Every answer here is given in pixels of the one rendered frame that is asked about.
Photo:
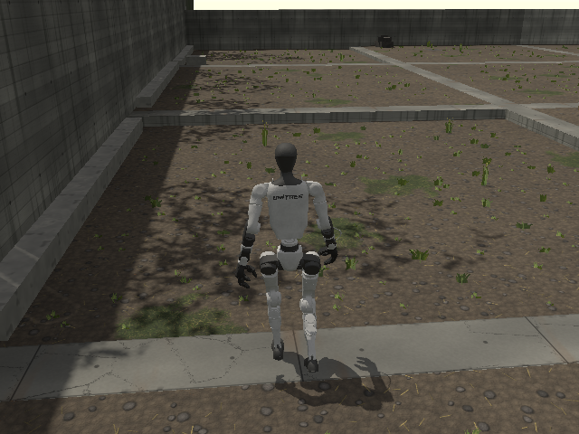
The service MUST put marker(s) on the robot right forearm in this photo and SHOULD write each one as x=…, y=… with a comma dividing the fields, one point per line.
x=329, y=236

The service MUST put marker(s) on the robot left upper arm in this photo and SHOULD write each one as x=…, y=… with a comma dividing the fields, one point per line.
x=259, y=191

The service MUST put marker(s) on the robot left forearm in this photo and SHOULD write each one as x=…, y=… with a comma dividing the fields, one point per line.
x=246, y=247

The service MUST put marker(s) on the right robot hand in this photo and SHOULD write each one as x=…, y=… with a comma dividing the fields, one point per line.
x=325, y=251

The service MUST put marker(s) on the left robot thigh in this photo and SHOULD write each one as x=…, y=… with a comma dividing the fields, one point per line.
x=269, y=271

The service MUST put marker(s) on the left robot hand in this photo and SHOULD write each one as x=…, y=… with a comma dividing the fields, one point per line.
x=240, y=275

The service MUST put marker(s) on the left robot foot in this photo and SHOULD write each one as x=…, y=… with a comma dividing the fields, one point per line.
x=278, y=352

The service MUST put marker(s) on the robot right upper arm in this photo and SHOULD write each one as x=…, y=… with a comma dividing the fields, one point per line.
x=320, y=203

